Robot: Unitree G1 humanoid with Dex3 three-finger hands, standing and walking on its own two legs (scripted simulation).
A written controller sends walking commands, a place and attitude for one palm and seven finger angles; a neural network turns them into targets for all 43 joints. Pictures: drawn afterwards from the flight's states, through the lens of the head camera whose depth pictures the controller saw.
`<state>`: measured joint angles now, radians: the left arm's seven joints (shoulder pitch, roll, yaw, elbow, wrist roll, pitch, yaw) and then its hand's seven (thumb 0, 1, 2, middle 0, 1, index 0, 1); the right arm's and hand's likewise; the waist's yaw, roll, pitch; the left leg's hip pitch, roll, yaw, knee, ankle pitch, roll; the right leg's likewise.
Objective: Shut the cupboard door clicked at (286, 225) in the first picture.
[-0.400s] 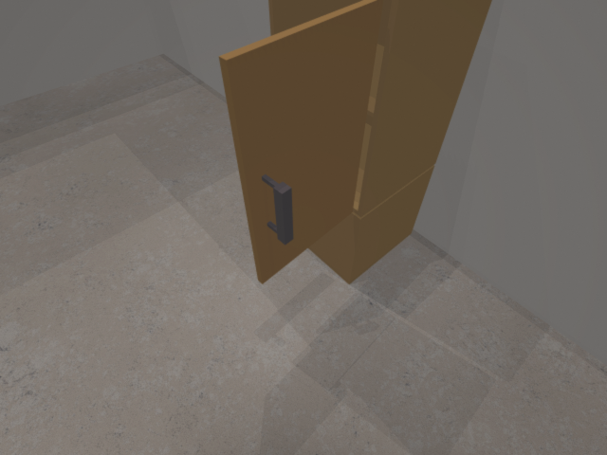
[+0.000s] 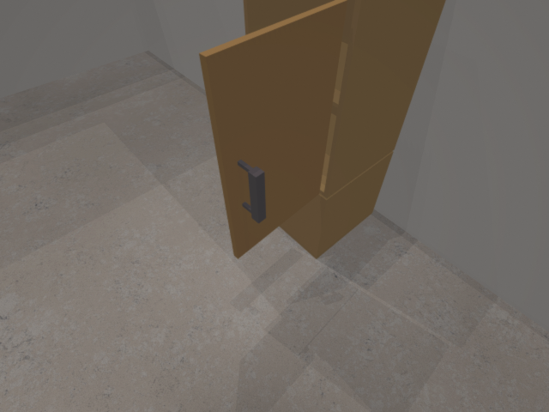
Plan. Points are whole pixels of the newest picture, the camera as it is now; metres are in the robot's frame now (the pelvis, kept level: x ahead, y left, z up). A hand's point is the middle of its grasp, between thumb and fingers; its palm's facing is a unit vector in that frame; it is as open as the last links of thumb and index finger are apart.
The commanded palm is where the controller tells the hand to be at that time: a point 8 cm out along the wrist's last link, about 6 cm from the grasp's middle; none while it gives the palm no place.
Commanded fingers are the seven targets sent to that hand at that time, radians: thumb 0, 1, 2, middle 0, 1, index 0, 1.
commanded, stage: look at it before walking up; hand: left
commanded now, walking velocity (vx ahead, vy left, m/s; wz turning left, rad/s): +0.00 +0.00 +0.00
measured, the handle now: (251, 191) +0.58 +0.09 -0.08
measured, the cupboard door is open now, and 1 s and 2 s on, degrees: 93 93 93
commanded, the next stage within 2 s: walk around to get in front in 0.44 s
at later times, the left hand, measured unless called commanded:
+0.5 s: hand out of the picture +0.02 +0.19 -0.17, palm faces +0.00 -0.97 -0.24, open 7.4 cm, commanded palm none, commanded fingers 0.00 0.90 0.90 -0.20 -0.30 -0.20 -0.30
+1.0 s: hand out of the picture +0.07 +0.20 -0.18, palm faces -0.13 -0.97 -0.21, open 7.4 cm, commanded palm none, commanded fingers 0.00 0.90 0.90 -0.20 -0.30 -0.20 -0.30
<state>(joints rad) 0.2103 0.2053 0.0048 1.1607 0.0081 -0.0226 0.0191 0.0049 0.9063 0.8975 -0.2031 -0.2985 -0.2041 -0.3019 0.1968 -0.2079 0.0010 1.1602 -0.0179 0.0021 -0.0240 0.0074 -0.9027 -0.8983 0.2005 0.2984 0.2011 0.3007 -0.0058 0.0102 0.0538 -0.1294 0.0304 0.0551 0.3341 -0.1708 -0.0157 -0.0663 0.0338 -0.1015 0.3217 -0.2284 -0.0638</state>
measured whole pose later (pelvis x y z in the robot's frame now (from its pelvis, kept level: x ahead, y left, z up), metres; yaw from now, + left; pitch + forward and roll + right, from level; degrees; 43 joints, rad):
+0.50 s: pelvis +0.00 +0.00 +0.00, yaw +0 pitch -2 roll +1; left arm 0.21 0.21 0.00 1.16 0.01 -0.02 0.02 0.00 0.91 0.90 -0.20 -0.30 -0.20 -0.30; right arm 0.20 -0.21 0.00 1.16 -0.02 0.00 -0.02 0.01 -0.90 -0.90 0.20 0.30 0.20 0.30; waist -0.01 0.01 0.06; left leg -0.13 0.04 0.06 0.33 -0.17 -0.02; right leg -0.07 0.04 -0.10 0.32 -0.23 -0.07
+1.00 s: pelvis -0.01 +0.01 -0.01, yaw -10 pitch +0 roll +0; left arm 0.18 0.21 0.09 1.02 0.02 0.07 -0.02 0.01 0.91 0.90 -0.20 -0.30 -0.20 -0.30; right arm 0.23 -0.18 -0.05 1.04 -0.03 0.01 -0.05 0.01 -0.90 -0.90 0.20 0.30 0.20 0.30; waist 0.00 -0.02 0.11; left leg -0.23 0.10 0.22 0.52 -0.28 0.00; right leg -0.38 0.04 0.00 0.92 -0.48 -0.02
